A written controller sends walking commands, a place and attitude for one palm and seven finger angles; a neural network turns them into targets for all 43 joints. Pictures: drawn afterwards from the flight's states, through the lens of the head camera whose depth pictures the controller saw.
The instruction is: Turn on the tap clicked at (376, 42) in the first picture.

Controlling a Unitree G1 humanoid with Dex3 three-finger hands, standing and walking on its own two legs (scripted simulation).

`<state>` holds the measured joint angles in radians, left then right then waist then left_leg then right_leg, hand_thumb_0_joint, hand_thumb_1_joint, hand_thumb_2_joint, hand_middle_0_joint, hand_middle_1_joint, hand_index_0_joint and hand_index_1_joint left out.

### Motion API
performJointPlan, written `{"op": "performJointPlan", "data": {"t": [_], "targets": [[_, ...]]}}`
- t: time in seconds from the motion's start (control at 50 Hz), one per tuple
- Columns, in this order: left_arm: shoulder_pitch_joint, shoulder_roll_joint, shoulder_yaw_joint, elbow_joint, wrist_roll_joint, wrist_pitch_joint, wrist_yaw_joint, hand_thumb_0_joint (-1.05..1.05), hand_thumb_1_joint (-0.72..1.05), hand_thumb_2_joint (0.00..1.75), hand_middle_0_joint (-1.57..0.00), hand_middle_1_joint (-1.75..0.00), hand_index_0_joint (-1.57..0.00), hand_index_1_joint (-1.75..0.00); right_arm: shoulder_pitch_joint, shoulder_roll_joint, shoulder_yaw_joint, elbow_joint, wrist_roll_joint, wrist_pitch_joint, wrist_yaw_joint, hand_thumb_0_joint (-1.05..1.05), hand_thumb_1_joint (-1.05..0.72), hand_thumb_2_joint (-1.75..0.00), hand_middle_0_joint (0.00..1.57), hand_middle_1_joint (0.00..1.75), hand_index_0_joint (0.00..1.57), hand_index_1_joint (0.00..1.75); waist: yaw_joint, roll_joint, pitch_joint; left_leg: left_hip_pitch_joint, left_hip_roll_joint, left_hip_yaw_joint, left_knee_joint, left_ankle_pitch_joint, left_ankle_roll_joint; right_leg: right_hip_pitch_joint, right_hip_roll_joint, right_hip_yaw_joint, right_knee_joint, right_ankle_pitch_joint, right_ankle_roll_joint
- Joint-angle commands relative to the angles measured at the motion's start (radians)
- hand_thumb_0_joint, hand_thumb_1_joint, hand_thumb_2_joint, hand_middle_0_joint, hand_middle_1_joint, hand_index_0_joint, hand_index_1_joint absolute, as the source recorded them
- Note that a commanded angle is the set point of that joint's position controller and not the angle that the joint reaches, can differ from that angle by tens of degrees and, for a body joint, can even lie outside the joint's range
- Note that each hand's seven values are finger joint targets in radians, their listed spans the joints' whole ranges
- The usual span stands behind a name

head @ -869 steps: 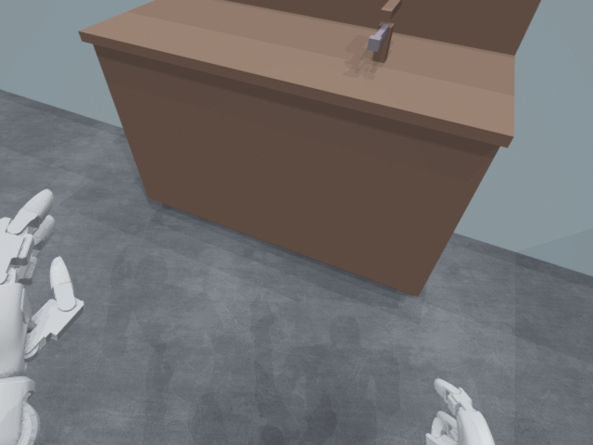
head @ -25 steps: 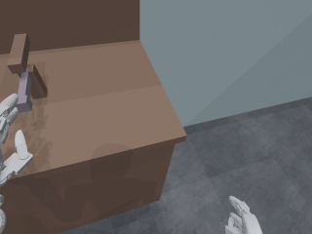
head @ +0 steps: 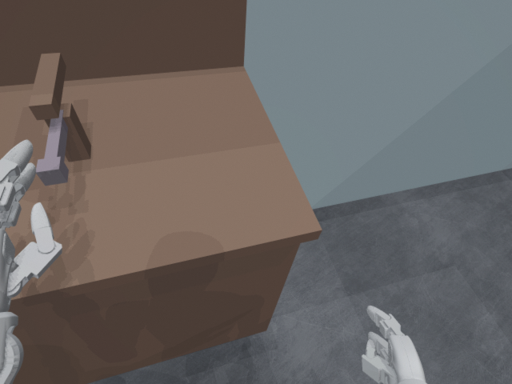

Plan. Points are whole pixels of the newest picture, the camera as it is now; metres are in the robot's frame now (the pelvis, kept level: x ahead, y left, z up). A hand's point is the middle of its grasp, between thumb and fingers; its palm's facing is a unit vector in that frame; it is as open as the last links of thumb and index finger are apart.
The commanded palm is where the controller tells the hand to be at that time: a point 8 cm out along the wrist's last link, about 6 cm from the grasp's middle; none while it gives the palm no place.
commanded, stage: look again from close up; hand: left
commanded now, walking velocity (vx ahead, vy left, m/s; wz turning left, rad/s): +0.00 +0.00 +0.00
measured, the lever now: (52, 171) +0.34 +0.33 +0.13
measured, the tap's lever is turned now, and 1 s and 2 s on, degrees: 0 0 0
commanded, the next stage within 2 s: turn the palm inward beside the body in 0.32 s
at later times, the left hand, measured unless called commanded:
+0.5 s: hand (42, 225) +0.23 +0.27 +0.17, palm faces +0.43 -0.77 -0.46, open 7.4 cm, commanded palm +0.14 +0.28 +0.18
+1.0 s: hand (67, 281) +0.18 +0.22 +0.16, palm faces +0.53 -0.79 -0.31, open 7.4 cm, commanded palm +0.13 +0.25 +0.18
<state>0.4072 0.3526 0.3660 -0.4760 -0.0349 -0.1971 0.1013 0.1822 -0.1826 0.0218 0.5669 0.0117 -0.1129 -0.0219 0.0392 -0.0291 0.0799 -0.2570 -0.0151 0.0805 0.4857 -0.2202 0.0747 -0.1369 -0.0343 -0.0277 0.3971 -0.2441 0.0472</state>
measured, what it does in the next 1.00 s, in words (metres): shifts its weight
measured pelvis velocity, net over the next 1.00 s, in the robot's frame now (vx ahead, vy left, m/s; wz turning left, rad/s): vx -0.04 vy -0.08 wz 0.08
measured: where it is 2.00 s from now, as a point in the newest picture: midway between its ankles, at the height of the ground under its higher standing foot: outside the picture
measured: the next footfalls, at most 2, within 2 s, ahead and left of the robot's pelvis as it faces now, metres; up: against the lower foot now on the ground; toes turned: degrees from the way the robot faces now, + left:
none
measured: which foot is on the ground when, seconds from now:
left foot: down 0.00-1.00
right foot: down 0.00-1.00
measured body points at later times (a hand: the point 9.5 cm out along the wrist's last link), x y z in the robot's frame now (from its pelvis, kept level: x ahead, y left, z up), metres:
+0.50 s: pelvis -0.01 -0.01 +0.00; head +0.01 +0.01 +0.45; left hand +0.20 +0.31 +0.20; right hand +0.17 -0.23 -0.08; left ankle +0.03 +0.07 -0.74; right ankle -0.02 -0.16 -0.74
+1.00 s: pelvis -0.04 -0.08 -0.02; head -0.06 -0.11 +0.43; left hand +0.15 +0.26 +0.17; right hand +0.19 -0.29 -0.10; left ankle +0.03 +0.06 -0.74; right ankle -0.02 -0.16 -0.74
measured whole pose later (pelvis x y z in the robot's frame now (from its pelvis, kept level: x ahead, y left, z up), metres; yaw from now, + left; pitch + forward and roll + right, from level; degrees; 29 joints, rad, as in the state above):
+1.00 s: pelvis -0.04 -0.08 -0.02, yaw +5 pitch -5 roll -1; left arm 0.09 0.40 0.35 -0.15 -0.11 0.07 0.04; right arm 0.13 -0.26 0.03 0.72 0.03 -0.10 -0.10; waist 0.10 0.08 0.01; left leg -0.35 0.02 -0.08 0.68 -0.27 -0.02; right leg -0.23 0.04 -0.12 0.65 -0.36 -0.05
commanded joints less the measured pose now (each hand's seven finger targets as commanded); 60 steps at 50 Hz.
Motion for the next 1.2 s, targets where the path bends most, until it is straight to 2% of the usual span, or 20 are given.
{"op": "performJointPlan", "data": {"t": [0.0, 0.2, 0.38, 0.4, 0.42, 0.44, 0.46, 0.48, 0.5, 0.54, 0.6, 0.64, 0.7, 0.74, 0.8, 0.9, 0.98, 1.06, 1.1, 1.18], "targets": [[-0.088, 0.16, 0.088, -0.209, 0.002, -0.053, 0.026, 0.0, 0.9, 0.9, -0.2, -0.3, -0.2, -0.3, -0.073, -0.144, -0.063, -0.149, 0.003, -0.048, -0.017, 0.0, -0.9, -0.9, 0.2, 0.3, 0.2, 0.3, -0.017, 0.099, -0.188, 0.114, 0.109, -0.119, -0.119, 0.145, -0.051, 0.005, -0.003, 0.018, -0.018, 0.162, -0.057], [-0.076, 0.174, 0.104, -0.224, 0.003, -0.06, 0.032, 0.0, 0.9, 0.9, -0.2, -0.3, -0.2, -0.3, -0.077, -0.146, -0.064, -0.15, 0.004, -0.048, -0.018, 0.0, -0.9, -0.9, 0.2, 0.3, 0.2, 0.3, -0.016, 0.131, -0.163, 0.056, 0.112, -0.151, -0.162, 0.018, -0.049, 0.026, 0.002, 0.015, -0.016, 0.103, -0.062], [-0.056, 0.151, 0.086, -0.185, -0.002, -0.056, 0.027, 0.0, 0.9, 0.9, -0.2, -0.3, -0.2, -0.3, -0.064, -0.145, -0.069, -0.146, 0.006, -0.042, -0.019, 0.0, -0.9, -0.9, 0.2, 0.3, 0.2, 0.3, -0.021, 0.073, -0.163, 0.052, 0.098, -0.132, -0.131, 0.032, -0.041, 0.032, -0.017, 0.03, -0.044, 0.135, -0.064], [-0.9, 0.901, 0.313, -0.473, 0.019, -0.189, 0.057, 0.0, 0.9, 0.9, -0.2, -0.3, -0.2, -0.3, 0.07, -0.159, 0.108, -0.279, 0.047, -0.008, -0.101, 0.0, -0.9, -0.9, 0.2, 0.3, 0.2, 0.3, -0.071, 0.28, -0.156, -0.037, 0.074, -0.172, -0.149, 0.002, -0.051, 0.062, 0.046, 0.002, 0.087, -0.03, -0.018], [-0.502, 0.389, 0.277, 0.123, 0.099, -0.004, 0.005, 0.0, 0.9, 0.9, -0.2, -0.3, -0.2, -0.3, -0.032, -0.141, -0.058, -0.086, -0.07, -0.037, -0.069, 0.0, -0.9, -0.9, 0.2, 0.3, 0.2, 0.3, 0.053, 0.22, -0.29, 0.251, 0.07, -0.145, -0.064, 0.451, -0.157, -0.09, 0.077, -0.063, 0.169, 0.104, -0.09], [-0.399, 0.225, 0.061, 0.044, 0.047, 0.015, -0.018, 0.0, 0.9, 0.9, -0.2, -0.3, -0.2, -0.3, -0.043, -0.147, -0.04, -0.102, -0.064, -0.056, 0.008, 0.0, -0.9, -0.9, 0.2, 0.3, 0.2, 0.3, -0.028, 0.127, -0.271, 0.265, 0.063, -0.169, -0.046, 0.715, -0.193, -0.158, 0.104, -0.084, 0.13, 0.063, -0.079], [-0.303, 0.27, 0.147, -0.004, 0.024, 0.047, -0.027, 0.0, 0.9, 0.9, -0.2, -0.3, -0.2, -0.3, 0.002, -0.207, -0.076, -0.074, -0.057, -0.036, 0.021, 0.0, -0.9, -0.9, 0.2, 0.3, 0.2, 0.3, 0.013, 0.152, -0.401, 0.382, 0.096, -0.172, -0.02, 0.753, -0.187, -0.199, 0.102, -0.055, 0.156, 0.076, -0.066], [-0.306, 0.162, 0.071, -0.033, -0.044, 0.083, -0.07, 0.0, 0.9, 0.9, -0.2, -0.3, -0.2, -0.3, -0.055, -0.192, -0.071, -0.098, -0.045, -0.04, 0.02, 0.0, -0.9, -0.9, 0.2, 0.3, 0.2, 0.3, 0.036, 0.149, -0.43, 0.392, 0.074, -0.157, -0.019, 0.694, -0.171, -0.193, 0.082, -0.046, 0.151, 0.066, -0.068], [-0.218, 0.142, 0.079, 0.018, -0.092, 0.134, -0.091, 0.0, 0.9, 0.9, -0.2, -0.3, -0.2, -0.3, -0.084, -0.197, -0.069, -0.096, -0.027, -0.036, 0.018, 0.0, -0.9, -0.9, 0.2, 0.3, 0.2, 0.3, 0.041, 0.173, -0.407, 0.381, 0.071, -0.138, -0.021, 0.597, -0.161, -0.188, 0.083, -0.046, 0.134, 0.056, -0.073], [-0.17, 0.161, 0.061, -0.042, -0.115, 0.172, -0.125, 0.0, 0.9, 0.9, -0.2, -0.3, -0.2, -0.3, -0.137, -0.198, -0.053, -0.101, -0.017, -0.038, 0.028, 0.0, -0.9, -0.9, 0.2, 0.3, 0.2, 0.3, 0.062, 0.189, -0.277, 0.229, 0.041, -0.109, -0.023, 0.326, -0.129, -0.149, 0.067, -0.071, 0.088, 0.126, -0.085], [-0.165, 0.281, 0.131, -0.066, -0.039, 0.189, -0.084, 0.0, 0.9, 0.9, -0.2, -0.3, -0.2, -0.3, -0.176, -0.201, -0.035, -0.116, -0.006, -0.008, 0.018, 0.0, -0.9, -0.9, 0.2, 0.3, 0.2, 0.3, 0.042, 0.109, -0.151, 0.073, 0.03, -0.096, -0.049, 0.109, -0.083, -0.145, 0.072, -0.082, 0.074, 0.099, -0.087], [-0.178, 0.266, 0.129, -0.117, -0.015, 0.149, -0.048, 0.0, 0.9, 0.9, -0.2, -0.3, -0.2, -0.3, -0.187, -0.179, -0.032, -0.133, -0.02, -0.002, 0.009, 0.0, -0.9, -0.9, 0.2, 0.3, 0.2, 0.3, 0.021, 0.042, -0.157, 0.053, 0.027, -0.108, -0.044, 0.036, -0.07, -0.175, 0.075, -0.085, 0.09, 0.031, -0.076], [-0.318, 0.376, 0.249, -0.188, -0.063, 0.051, 0.006, 0.0, 0.9, 0.9, -0.2, -0.3, -0.2, -0.3, -0.184, -0.171, -0.033, -0.103, -0.019, -0.013, -0.023, 0.0, -0.9, -0.9, 0.2, 0.3, 0.2, 0.3, 0.022, 0.066, -0.206, 0.077, 0.017, -0.105, -0.028, -0.109, -0.065, -0.197, 0.076, -0.052, 0.069, -0.088, -0.065], [-0.36, 0.306, 0.199, -0.089, -0.086, 0.011, 0.023, 0.0, 0.9, 0.9, -0.2, -0.3, -0.2, -0.3, -0.167, -0.146, -0.028, -0.07, -0.019, -0.033, -0.033, 0.0, -0.9, -0.9, 0.2, 0.3, 0.2, 0.3, 0.01, 0.094, -0.18, 0.065, 0.003, -0.103, -0.001, -0.177, -0.066, -0.221, 0.069, -0.036, 0.053, -0.164, -0.061], [-0.431, 0.312, 0.175, 0.06, -0.091, 0.031, 0.005, 0.0, 0.9, 0.9, -0.2, -0.3, -0.2, -0.3, -0.167, -0.166, -0.033, -0.017, -0.008, -0.037, -0.05, 0.0, -0.9, -0.9, 0.2, 0.3, 0.2, 0.3, -0.001, 0.167, -0.128, 0.028, -0.016, -0.076, 0.067, -0.179, -0.065, -0.251, 0.035, 0.021, 0.013, -0.239, -0.061], [-0.572, 0.231, -0.045, 0.147, -0.084, 0.203, -0.072, 0.0, 0.9, 0.9, -0.2, -0.3, -0.2, -0.3, -0.242, -0.167, -0.02, -0.029, 0.023, -0.046, -0.092, 0.0, -0.9, -0.9, 0.2, 0.3, 0.2, 0.3, -0.006, 0.121, -0.037, -0.029, -0.017, -0.074, 0.159, -0.153, -0.079, -0.294, -0.052, 0.174, -0.083, -0.462, -0.053], [-0.57, 0.316, 0.03, 0.045, -0.068, 0.241, -0.068, 0.0, 0.9, 0.9, -0.2, -0.3, -0.2, -0.3, -0.249, -0.164, -0.031, -0.044, 0.017, -0.051, -0.098, 0.0, -0.9, -0.9, 0.2, 0.3, 0.2, 0.3, 0.026, -0.006, -0.101, -0.081, 0.001, -0.117, 0.181, -0.123, -0.088, -0.246, -0.088, 0.216, -0.08, -0.478, -0.029], [-0.4, 0.346, 0.192, -0.08, -0.12, 0.167, -0.017, 0.0, 0.9, 0.9, -0.2, -0.3, -0.2, -0.3, -0.228, -0.143, -0.038, -0.057, 0.01, -0.058, -0.082, 0.0, -0.9, -0.9, 0.2, 0.3, 0.2, 0.3, 0.07, -0.039, -0.218, -0.089, 0.018, -0.138, 0.169, -0.084, -0.09, -0.152, -0.085, 0.204, -0.023, -0.314, -0.019], [-0.269, 0.372, 0.273, -0.089, -0.144, 0.156, 0.009, 0.0, 0.9, 0.9, -0.2, -0.3, -0.2, -0.3, -0.213, -0.142, -0.041, -0.049, 0.013, -0.057, -0.074, 0.0, -0.9, -0.9, 0.2, 0.3, 0.2, 0.3, 0.092, 0.045, -0.25, -0.07, 0.022, -0.134, 0.163, -0.051, -0.09, -0.116, -0.077, 0.186, 0.009, -0.172, -0.027], [-0.071, 0.244, 0.211, -0.127, -0.174, 0.219, 0.0, 0.0, 0.9, 0.9, -0.2, -0.3, -0.2, -0.3, -0.145, -0.157, -0.037, -0.078, 0.022, -0.06, -0.066, 0.0, -0.9, -0.9, 0.2, 0.3, 0.2, 0.3, 0.072, 0.073, -0.276, 0.0, 0.013, -0.079, 0.127, 0.179, -0.06, -0.076, -0.025, 0.04, 0.141, 0.397, -0.027]]}}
